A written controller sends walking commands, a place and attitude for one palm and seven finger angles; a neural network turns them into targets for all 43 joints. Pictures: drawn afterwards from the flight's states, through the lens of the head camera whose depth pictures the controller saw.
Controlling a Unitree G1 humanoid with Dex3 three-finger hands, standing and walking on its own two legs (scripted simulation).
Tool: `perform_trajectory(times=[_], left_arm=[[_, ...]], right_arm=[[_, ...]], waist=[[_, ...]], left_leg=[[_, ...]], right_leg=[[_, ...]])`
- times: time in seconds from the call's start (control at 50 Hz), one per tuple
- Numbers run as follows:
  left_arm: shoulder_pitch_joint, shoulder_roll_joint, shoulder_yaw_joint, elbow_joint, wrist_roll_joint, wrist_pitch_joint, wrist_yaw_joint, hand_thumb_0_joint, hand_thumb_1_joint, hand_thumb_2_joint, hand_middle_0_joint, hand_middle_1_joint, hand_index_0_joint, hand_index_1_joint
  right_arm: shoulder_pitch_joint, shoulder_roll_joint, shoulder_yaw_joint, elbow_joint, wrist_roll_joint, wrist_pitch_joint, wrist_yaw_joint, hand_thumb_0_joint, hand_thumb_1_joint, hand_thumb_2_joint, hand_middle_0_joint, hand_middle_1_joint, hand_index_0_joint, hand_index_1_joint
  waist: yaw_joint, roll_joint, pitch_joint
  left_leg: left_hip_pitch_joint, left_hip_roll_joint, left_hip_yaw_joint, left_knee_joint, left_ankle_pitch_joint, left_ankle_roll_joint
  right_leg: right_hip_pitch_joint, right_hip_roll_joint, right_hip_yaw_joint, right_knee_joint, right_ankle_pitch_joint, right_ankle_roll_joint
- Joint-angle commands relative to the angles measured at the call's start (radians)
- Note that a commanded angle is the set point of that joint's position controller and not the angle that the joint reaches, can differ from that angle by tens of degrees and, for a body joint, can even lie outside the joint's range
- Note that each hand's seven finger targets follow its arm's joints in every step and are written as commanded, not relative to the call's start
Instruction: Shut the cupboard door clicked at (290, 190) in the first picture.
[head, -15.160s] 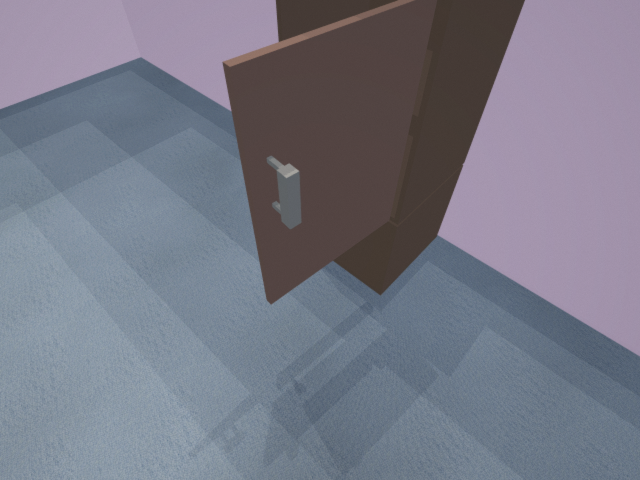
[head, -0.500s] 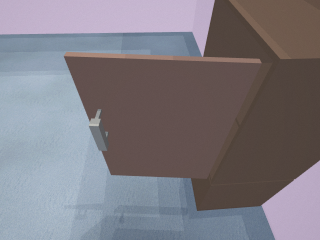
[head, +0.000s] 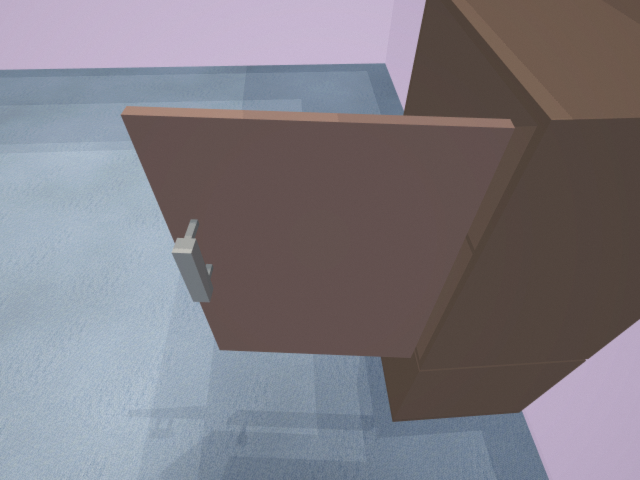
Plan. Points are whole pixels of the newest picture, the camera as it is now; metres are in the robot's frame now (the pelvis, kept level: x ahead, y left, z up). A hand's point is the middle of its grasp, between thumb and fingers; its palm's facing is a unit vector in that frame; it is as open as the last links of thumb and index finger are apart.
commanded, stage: look again from close up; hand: left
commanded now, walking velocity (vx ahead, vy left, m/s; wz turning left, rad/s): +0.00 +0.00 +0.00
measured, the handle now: (198, 260) +0.40 +0.21 +0.02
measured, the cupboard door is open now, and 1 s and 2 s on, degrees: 84 84 84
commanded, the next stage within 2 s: shuffle to correct the standing spot in 0.18 s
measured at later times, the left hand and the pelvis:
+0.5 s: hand out of the picture -0.02 +0.16 -0.18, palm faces +0.04 -0.98 -0.20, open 7.4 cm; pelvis -0.02 -0.01 +0.00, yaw +0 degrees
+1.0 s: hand out of the picture -0.01 +0.21 -0.17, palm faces +0.00 -0.97 -0.23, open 7.4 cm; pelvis -0.04 +0.02 -0.01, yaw +0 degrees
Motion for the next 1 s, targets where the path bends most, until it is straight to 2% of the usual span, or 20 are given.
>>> perform_trajectory(times=[0.0, 0.24, 0.32, 0.4, 0.44, 0.46, 0.48, 0.5, 0.52, 0.54, 0.56, 0.6, 0.62, 0.66, 0.7, 0.72, 0.78, 0.82, 0.9, 0.98], left_arm=[[0.078, 0.094, 0.017, -0.017, 0.003, -0.016, 0.005, 0.000, 0.900, 0.900, -0.200, -0.300, -0.200, -0.300], [0.101, 0.082, 0.015, -0.013, 0.002, -0.019, 0.005, 0.000, 0.900, 0.900, -0.200, -0.300, -0.200, -0.300], [0.090, 0.100, 0.026, -0.036, 0.004, -0.015, 0.010, 0.000, 0.900, 0.900, -0.200, -0.300, -0.200, -0.300], [0.085, 0.117, 0.045, -0.065, 0.006, 0.000, 0.015, 0.000, 0.900, 0.900, -0.200, -0.300, -0.200, -0.300], [0.082, 0.115, 0.048, -0.079, 0.007, 0.003, 0.016, 0.000, 0.900, 0.900, -0.200, -0.300, -0.200, -0.300], [0.133, 0.125, 0.043, -0.072, 0.016, -0.019, 0.046, 0.000, 0.900, 0.900, -0.200, -0.300, -0.200, -0.300], [0.085, 0.176, 0.055, -0.131, 0.014, -0.026, 0.042, 0.000, 0.900, 0.900, -0.200, -0.300, -0.200, -0.300], [0.066, 0.156, 0.051, -0.144, 0.018, -0.029, 0.036, 0.000, 0.900, 0.900, -0.200, -0.300, -0.200, -0.300], [0.037, 0.154, 0.050, -0.163, 0.019, -0.033, 0.031, 0.000, 0.900, 0.900, -0.200, -0.300, -0.200, -0.300], [0.023, 0.156, 0.050, -0.174, 0.014, -0.033, 0.028, 0.000, 0.900, 0.900, -0.200, -0.300, -0.200, -0.300], [0.010, 0.148, 0.046, -0.178, 0.009, -0.028, 0.024, 0.000, 0.900, 0.900, -0.200, -0.300, -0.200, -0.300], [0.000, 0.134, 0.038, -0.181, 0.011, -0.006, 0.017, 0.000, 0.900, 0.900, -0.200, -0.300, -0.200, -0.300], [0.009, 0.123, 0.037, -0.178, 0.015, -0.001, 0.014, 0.000, 0.900, 0.900, -0.200, -0.300, -0.200, -0.300], [0.024, 0.123, 0.032, -0.174, 0.013, 0.004, 0.008, 0.000, 0.900, 0.900, -0.200, -0.300, -0.200, -0.300], [0.021, 0.129, 0.033, -0.181, 0.015, 0.006, 0.003, 0.000, 0.900, 0.900, -0.200, -0.300, -0.200, -0.300], [0.022, 0.132, 0.034, -0.185, 0.015, 0.006, 0.002, 0.000, 0.900, 0.900, -0.200, -0.300, -0.200, -0.300], [0.033, 0.136, 0.033, -0.183, 0.013, 0.005, -0.002, 0.000, 0.900, 0.900, -0.200, -0.300, -0.200, -0.300], [0.033, 0.139, 0.032, -0.178, 0.013, 0.002, -0.004, 0.000, 0.900, 0.900, -0.200, -0.300, -0.200, -0.300], [0.031, 0.140, 0.027, -0.156, 0.011, -0.005, -0.006, 0.000, 0.900, 0.900, -0.200, -0.300, -0.200, -0.300], [0.030, 0.142, 0.024, -0.130, 0.008, -0.012, -0.004, 0.000, 0.900, 0.900, -0.200, -0.300, -0.200, -0.300]], right_arm=[[0.056, -0.090, -0.013, -0.025, 0.006, -0.009, -0.003, 0.000, -0.900, -0.900, 0.200, 0.300, 0.200, 0.300], [0.065, -0.072, -0.015, -0.015, 0.006, -0.007, -0.003, 0.000, -0.900, -0.900, 0.200, 0.300, 0.200, 0.300], [0.058, -0.073, -0.022, -0.034, 0.010, -0.005, -0.006, 0.000, -0.900, -0.900, 0.200, 0.300, 0.200, 0.300], [0.050, -0.091, -0.043, -0.069, 0.006, 0.014, -0.007, 0.000, -0.900, -0.900, 0.200, 0.300, 0.200, 0.300], [0.043, -0.093, -0.050, -0.085, 0.006, 0.021, -0.007, 0.000, -0.900, -0.900, 0.200, 0.300, 0.200, 0.300], [-0.048, -0.115, -0.051, -0.174, 0.023, 0.009, 0.000, 0.000, -0.900, -0.900, 0.200, 0.300, 0.200, 0.300], [0.031, -0.067, -0.049, -0.202, 0.015, 0.022, 0.015, 0.000, -0.900, -0.900, 0.200, 0.300, 0.200, 0.300], [0.028, -0.060, -0.049, -0.205, 0.012, 0.026, 0.017, 0.000, -0.900, -0.900, 0.200, 0.300, 0.200, 0.300], [0.041, -0.049, -0.044, -0.207, 0.007, 0.025, 0.020, 0.000, -0.900, -0.900, 0.200, 0.300, 0.200, 0.300], [0.056, -0.046, -0.043, -0.204, 0.007, 0.023, 0.021, 0.000, -0.900, -0.900, 0.200, 0.300, 0.200, 0.300], [0.057, -0.062, -0.041, -0.204, 0.006, 0.021, 0.021, 0.000, -0.900, -0.900, 0.200, 0.300, 0.200, 0.300], [0.035, -0.090, -0.040, -0.215, 0.001, 0.017, 0.021, 0.000, -0.900, -0.900, 0.200, 0.300, 0.200, 0.300], [0.023, -0.098, -0.039, -0.220, -0.002, 0.015, 0.020, 0.000, -0.900, -0.900, 0.200, 0.300, 0.200, 0.300], [0.013, -0.122, -0.038, -0.233, -0.002, 0.018, 0.022, 0.000, -0.900, -0.900, 0.200, 0.300, 0.200, 0.300], [0.022, -0.137, -0.040, -0.231, -0.006, 0.018, 0.024, 0.000, -0.900, -0.900, 0.200, 0.300, 0.200, 0.300], [0.024, -0.133, -0.039, -0.227, -0.008, 0.015, 0.024, 0.000, -0.900, -0.900, 0.200, 0.300, 0.200, 0.300], [0.022, -0.149, -0.038, -0.221, -0.009, 0.012, 0.025, 0.000, -0.900, -0.900, 0.200, 0.300, 0.200, 0.300], [0.021, -0.148, -0.035, -0.211, -0.007, 0.006, 0.025, 0.000, -0.900, -0.900, 0.200, 0.300, 0.200, 0.300], [0.026, -0.153, -0.030, -0.187, -0.002, 0.000, 0.024, 0.000, -0.900, -0.900, 0.200, 0.300, 0.200, 0.300], [0.037, -0.145, -0.025, -0.152, 0.002, -0.007, 0.021, 0.000, -0.900, -0.900, 0.200, 0.300, 0.200, 0.300]], waist=[[-0.002, -0.007, 0.023], [0.000, -0.012, 0.033], [0.002, -0.004, 0.034], [0.003, 0.011, -0.019], [0.001, 0.001, -0.038], [0.011, -0.015, -0.046], [-0.029, -0.109, -0.103], [-0.024, -0.120, -0.122], [-0.034, -0.034, -0.139], [-0.048, -0.003, -0.116], [-0.049, 0.007, -0.059], [-0.030, 0.077, 0.046], [-0.017, 0.091, 0.096], [-0.010, 0.016, 0.113], [-0.013, -0.020, 0.107], [-0.010, 0.011, 0.097], [-0.006, 0.025, 0.056], [-0.001, 0.038, 0.032], [-0.006, 0.008, 0.023], [-0.010, -0.004, -0.010]], left_leg=[[0.005, 0.124, -0.105, -0.048, 0.217, 0.008], [0.002, 0.121, -0.100, -0.049, 0.191, 0.005], [-0.008, 0.127, -0.102, -0.032, 0.288, 0.001], [0.005, 0.137, -0.090, 0.036, 0.365, -0.003], [0.001, 0.137, -0.082, 0.061, 0.346, -0.002], [-0.049, 0.152, -0.039, 0.268, 0.341, -0.027], [-0.169, 0.067, -0.057, 0.268, -0.063, -0.019], [-0.169, 0.068, -0.043, 0.264, -0.138, -0.020], [-0.122, 0.057, -0.028, 0.214, -0.104, -0.025], [-0.081, 0.056, -0.031, 0.163, -0.041, -0.023], [-0.062, 0.074, -0.054, 0.143, 0.006, -0.014], [-0.141, 0.117, -0.136, 0.064, -0.002, 0.013], [-0.193, 0.130, -0.161, 0.028, -0.032, 0.028], [-0.237, 0.122, -0.181, -0.021, -0.174, 0.028], [-0.236, 0.114, -0.181, -0.044, -0.224, 0.025], [-0.229, 0.114, -0.184, -0.060, -0.217, 0.027], [-0.216, 0.124, -0.199, -0.087, -0.246, 0.030], [-0.203, 0.131, -0.198, -0.098, -0.215, 0.034], [-0.167, 0.123, -0.176, -0.078, -0.142, 0.027], [-0.109, 0.117, -0.147, -0.041, -0.003, 0.023]], right_leg=[[-0.041, -0.105, 0.097, -0.067, 0.226, -0.020], [-0.049, -0.105, 0.100, -0.081, 0.218, -0.021], [-0.051, -0.115, 0.111, -0.043, 0.334, -0.025], [-0.072, -0.132, 0.125, 0.032, 0.394, -0.036], [-0.083, -0.134, 0.136, 0.046, 0.394, -0.040], [-0.093, -0.186, 0.175, 0.013, 0.812, 0.010], [-0.005, -0.237, 0.218, 0.035, 0.680, -0.051], [-0.025, -0.241, 0.217, 0.030, 0.550, -0.094], [-0.033, -0.236, 0.212, 0.040, 0.503, -0.123], [-0.084, -0.206, 0.193, 0.049, 0.383, -0.115], [-0.158, -0.166, 0.170, 0.040, 0.243, -0.092], [-0.208, -0.089, 0.126, 0.035, -0.018, -0.051], [-0.203, -0.066, 0.112, 0.030, -0.064, -0.043], [-0.194, -0.057, 0.113, 0.013, -0.144, -0.037], [-0.205, -0.059, 0.119, 0.004, -0.180, -0.035], [-0.194, -0.060, 0.113, 0.008, -0.162, -0.036], [-0.176, -0.056, 0.104, 0.022, -0.135, -0.030], [-0.143, -0.059, 0.094, 0.024, -0.080, -0.028], [-0.139, -0.075, 0.110, -0.003, -0.038, -0.027], [-0.122, -0.088, 0.116, -0.011, 0.029, -0.026]])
